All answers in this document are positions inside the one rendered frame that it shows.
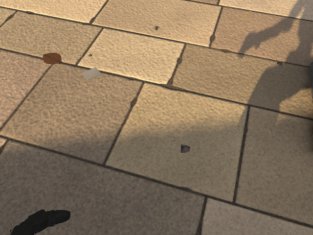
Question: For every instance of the left robot hand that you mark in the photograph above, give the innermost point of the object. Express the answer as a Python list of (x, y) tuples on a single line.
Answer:
[(39, 221)]

